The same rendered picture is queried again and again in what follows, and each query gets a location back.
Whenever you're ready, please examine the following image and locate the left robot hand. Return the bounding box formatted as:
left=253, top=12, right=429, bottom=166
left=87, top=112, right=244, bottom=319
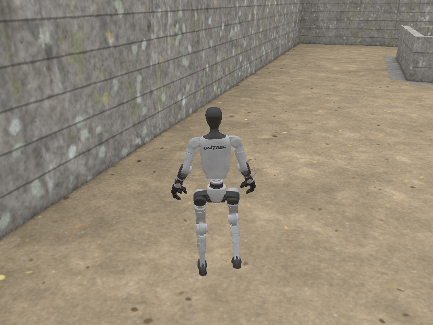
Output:
left=171, top=184, right=187, bottom=200

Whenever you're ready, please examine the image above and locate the robot left shin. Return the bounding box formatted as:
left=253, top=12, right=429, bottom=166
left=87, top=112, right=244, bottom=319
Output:
left=196, top=224, right=206, bottom=267

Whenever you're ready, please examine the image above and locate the right robot hand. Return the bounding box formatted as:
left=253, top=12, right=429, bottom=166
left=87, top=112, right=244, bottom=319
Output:
left=240, top=181, right=256, bottom=194

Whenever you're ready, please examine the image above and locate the right robot thigh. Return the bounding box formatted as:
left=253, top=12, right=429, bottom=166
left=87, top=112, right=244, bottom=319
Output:
left=226, top=188, right=240, bottom=225

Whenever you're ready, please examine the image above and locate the right robot upper arm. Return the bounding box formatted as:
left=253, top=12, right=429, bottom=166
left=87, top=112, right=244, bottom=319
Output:
left=229, top=135, right=248, bottom=172

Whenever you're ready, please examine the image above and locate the right robot forearm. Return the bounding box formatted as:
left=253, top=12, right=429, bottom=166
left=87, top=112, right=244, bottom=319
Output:
left=241, top=162, right=254, bottom=183

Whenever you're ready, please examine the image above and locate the left robot forearm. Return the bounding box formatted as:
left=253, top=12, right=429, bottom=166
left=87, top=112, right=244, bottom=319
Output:
left=174, top=164, right=187, bottom=188

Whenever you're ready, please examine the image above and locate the left robot upper arm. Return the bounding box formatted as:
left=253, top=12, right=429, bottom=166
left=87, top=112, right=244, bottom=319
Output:
left=181, top=137, right=201, bottom=175

